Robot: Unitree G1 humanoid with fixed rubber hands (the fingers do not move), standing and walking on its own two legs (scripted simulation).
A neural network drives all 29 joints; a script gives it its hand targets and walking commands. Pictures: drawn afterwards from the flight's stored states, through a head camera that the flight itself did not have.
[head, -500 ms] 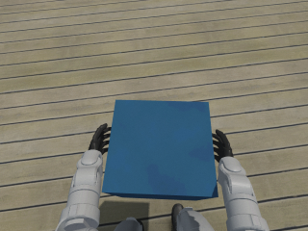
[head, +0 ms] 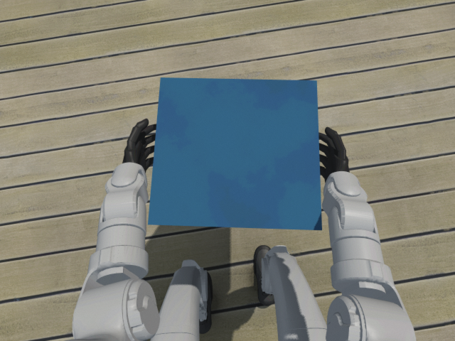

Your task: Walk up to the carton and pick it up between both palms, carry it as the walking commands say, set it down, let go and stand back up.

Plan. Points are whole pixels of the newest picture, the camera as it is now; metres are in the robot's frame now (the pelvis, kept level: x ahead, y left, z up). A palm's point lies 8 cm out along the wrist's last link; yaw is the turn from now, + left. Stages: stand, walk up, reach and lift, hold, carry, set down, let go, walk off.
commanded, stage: set down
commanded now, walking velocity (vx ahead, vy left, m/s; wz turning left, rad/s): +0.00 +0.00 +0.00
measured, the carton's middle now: (235, 167) +0.42 -0.01 -0.15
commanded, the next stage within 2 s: none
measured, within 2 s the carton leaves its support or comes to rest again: neither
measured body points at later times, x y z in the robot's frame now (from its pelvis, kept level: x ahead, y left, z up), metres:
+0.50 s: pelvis +0.00 +0.01 -0.07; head +0.25 +0.00 +0.30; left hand +0.45 +0.18 -0.16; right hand +0.43 -0.17 -0.17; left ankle +0.03 +0.13 -0.64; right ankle +0.11 -0.10 -0.64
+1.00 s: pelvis -0.03 +0.00 -0.14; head +0.28 -0.02 +0.18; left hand +0.48 +0.18 -0.25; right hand +0.46 -0.18 -0.27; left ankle +0.03 +0.13 -0.64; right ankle +0.11 -0.10 -0.64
